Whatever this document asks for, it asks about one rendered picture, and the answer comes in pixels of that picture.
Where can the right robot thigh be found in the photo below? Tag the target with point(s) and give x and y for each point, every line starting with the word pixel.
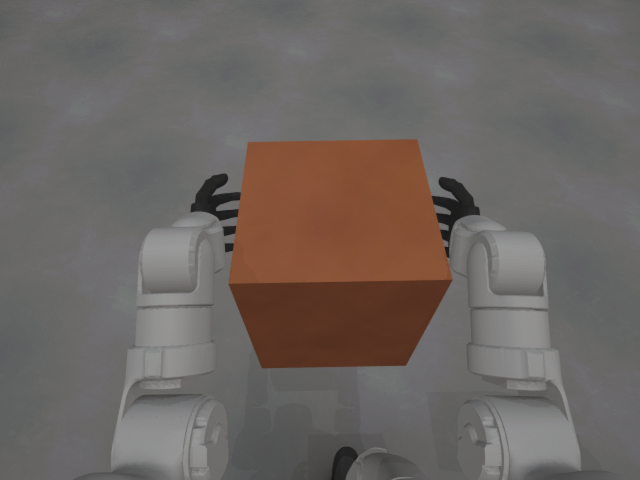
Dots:
pixel 385 466

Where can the left robot hand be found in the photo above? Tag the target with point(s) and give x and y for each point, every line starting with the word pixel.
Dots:
pixel 205 202

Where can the robot left forearm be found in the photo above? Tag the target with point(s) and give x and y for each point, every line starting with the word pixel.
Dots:
pixel 176 276

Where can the right robot upper arm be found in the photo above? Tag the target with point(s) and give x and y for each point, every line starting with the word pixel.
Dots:
pixel 519 438

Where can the robot right forearm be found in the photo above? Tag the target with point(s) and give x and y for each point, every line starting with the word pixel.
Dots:
pixel 510 340

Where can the carton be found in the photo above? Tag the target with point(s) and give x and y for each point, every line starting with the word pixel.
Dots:
pixel 338 257

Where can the right robot hand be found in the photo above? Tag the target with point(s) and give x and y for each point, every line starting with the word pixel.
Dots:
pixel 464 207

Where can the right robot foot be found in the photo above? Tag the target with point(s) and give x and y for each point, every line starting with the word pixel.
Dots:
pixel 343 460

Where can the left robot upper arm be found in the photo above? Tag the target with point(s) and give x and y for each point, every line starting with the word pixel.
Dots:
pixel 170 437

